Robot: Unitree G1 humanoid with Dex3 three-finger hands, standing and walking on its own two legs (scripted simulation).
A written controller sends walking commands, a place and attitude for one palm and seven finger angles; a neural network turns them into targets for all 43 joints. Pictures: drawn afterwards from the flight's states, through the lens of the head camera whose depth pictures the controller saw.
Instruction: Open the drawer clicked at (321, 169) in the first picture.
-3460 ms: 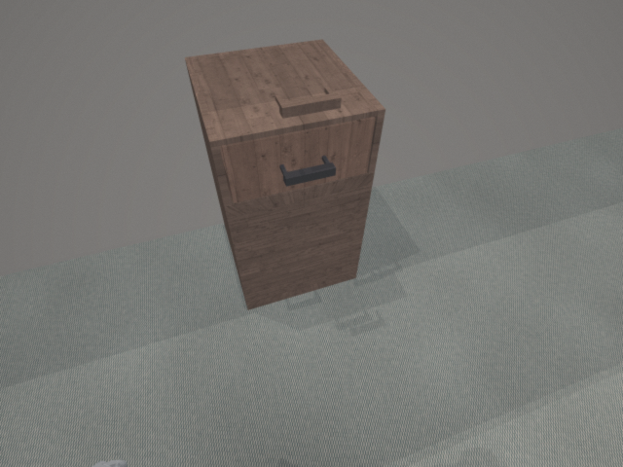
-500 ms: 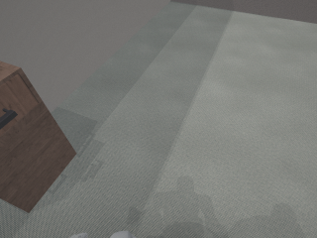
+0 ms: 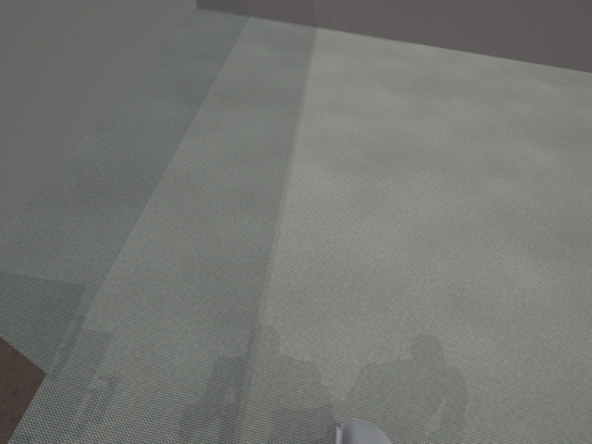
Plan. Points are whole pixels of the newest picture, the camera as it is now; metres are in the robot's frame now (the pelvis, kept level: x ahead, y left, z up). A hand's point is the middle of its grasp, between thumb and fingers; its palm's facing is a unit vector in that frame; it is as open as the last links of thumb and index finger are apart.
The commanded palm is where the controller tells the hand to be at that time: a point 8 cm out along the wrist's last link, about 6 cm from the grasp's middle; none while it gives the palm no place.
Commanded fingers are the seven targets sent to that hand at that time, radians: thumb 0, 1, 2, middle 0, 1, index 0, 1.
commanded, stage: walk to a spot facing it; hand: left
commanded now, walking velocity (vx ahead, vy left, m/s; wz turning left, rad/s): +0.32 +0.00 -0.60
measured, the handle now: out of the picture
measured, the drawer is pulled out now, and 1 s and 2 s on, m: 0.00 0.00 0.00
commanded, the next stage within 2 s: turn to face it in 0.62 s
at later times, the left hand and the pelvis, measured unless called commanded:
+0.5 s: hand (251, 325) +0.35 +0.09 -0.18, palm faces -0.28 -0.94 -0.20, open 7.4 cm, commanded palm none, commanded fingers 0.00 0.90 0.90 -0.20 -0.30 -0.20 -0.30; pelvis +0.20 -0.06 -0.02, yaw -16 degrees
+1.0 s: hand (240, 284) +0.45 +0.13 -0.20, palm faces -0.27 -0.95 -0.16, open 7.4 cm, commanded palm none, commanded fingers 0.00 0.90 0.90 -0.20 -0.30 -0.20 -0.30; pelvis +0.39 -0.04 -0.01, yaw -21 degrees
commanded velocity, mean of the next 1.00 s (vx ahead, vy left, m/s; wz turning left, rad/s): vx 0.20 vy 0.00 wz -0.17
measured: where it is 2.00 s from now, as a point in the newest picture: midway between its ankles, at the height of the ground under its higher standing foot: (305, 408)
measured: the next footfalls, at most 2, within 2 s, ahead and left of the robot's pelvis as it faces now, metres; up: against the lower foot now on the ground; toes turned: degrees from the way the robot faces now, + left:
right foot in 0.34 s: +0.27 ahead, -0.12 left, +0.00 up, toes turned -19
left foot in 0.84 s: +0.49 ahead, +0.01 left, +0.00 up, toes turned -16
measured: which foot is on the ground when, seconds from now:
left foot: down 0.00-0.34, up 0.36-0.82, down 0.84-1.00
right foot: up 0.00-0.32, down 0.34-0.84, up 0.86-1.00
